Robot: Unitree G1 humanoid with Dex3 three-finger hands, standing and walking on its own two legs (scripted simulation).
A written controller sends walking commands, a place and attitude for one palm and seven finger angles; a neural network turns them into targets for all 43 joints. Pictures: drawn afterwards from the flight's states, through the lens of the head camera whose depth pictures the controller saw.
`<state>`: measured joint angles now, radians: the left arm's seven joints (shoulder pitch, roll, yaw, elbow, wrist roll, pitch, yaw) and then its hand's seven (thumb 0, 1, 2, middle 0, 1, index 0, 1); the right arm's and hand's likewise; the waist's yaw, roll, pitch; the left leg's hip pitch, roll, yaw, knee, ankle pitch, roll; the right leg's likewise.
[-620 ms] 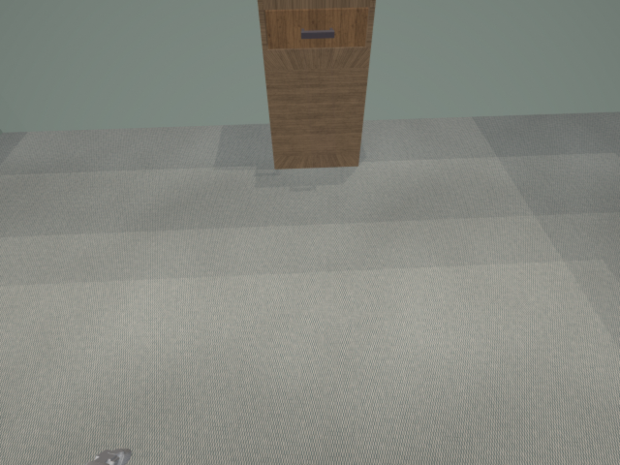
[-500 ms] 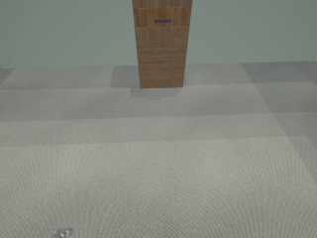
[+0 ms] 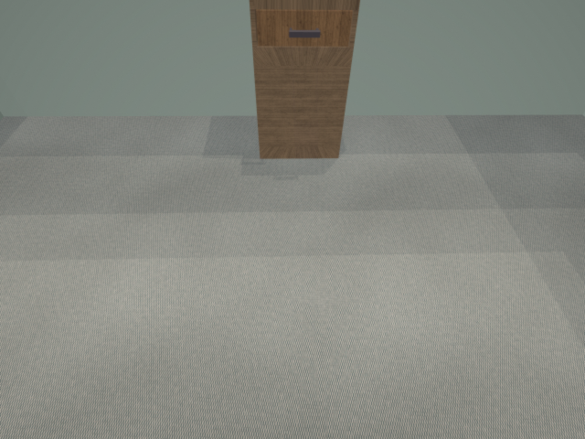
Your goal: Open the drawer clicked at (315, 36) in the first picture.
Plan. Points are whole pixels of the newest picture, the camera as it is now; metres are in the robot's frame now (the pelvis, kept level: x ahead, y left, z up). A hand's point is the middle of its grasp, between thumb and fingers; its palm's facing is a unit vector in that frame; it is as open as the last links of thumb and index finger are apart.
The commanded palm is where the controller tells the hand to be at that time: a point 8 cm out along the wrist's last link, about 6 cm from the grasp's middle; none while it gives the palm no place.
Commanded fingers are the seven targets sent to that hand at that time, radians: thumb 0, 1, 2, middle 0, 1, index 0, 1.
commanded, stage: stand and wait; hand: left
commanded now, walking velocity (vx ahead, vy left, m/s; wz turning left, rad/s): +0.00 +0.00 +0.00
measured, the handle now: (304, 31) +1.63 +0.04 -0.09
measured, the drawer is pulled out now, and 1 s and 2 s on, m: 0.00 0.00 0.00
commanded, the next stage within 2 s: look at it before walking up in 0.32 s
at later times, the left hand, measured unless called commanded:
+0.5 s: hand out of the picture +0.07 +0.25 -0.15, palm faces -0.04 -0.94 -0.33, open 7.4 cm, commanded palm none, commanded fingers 0.00 0.90 0.90 -0.20 -0.30 -0.20 -0.30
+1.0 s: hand out of the picture +0.07 +0.25 -0.15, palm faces -0.04 -0.94 -0.33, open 7.4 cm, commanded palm none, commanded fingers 0.00 0.90 0.90 -0.20 -0.30 -0.20 -0.30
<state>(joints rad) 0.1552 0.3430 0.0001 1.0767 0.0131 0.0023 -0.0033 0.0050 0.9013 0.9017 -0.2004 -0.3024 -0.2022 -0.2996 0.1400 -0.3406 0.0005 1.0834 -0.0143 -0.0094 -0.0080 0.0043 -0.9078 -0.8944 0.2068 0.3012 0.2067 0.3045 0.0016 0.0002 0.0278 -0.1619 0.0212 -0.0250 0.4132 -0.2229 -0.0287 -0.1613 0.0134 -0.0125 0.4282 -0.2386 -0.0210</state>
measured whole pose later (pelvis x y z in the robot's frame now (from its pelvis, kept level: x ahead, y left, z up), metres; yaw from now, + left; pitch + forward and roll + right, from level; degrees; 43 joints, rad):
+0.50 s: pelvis +0.00 +0.01 +0.00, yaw +0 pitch -2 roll +0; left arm 0.14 0.33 -0.01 1.09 0.02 0.00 0.00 0.00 0.90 0.90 -0.20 -0.30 -0.20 -0.30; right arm 0.13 -0.33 0.01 1.11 -0.01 -0.02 0.00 0.00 -0.91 -0.89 0.21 0.30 0.21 0.30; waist 0.00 0.00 0.02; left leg -0.15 0.01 -0.01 0.38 -0.20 -0.02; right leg -0.16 0.00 0.00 0.40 -0.22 -0.01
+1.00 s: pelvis +0.00 +0.01 +0.00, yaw +0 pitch -2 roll +0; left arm 0.15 0.34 -0.01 1.09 0.02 0.00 0.00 0.00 0.90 0.90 -0.20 -0.30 -0.20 -0.30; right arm 0.13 -0.34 0.01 1.11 -0.01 -0.01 0.00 0.00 -0.91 -0.89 0.21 0.30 0.21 0.30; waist 0.00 0.00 0.03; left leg -0.14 0.01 -0.01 0.36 -0.19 -0.02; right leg -0.14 0.01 0.00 0.38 -0.20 -0.01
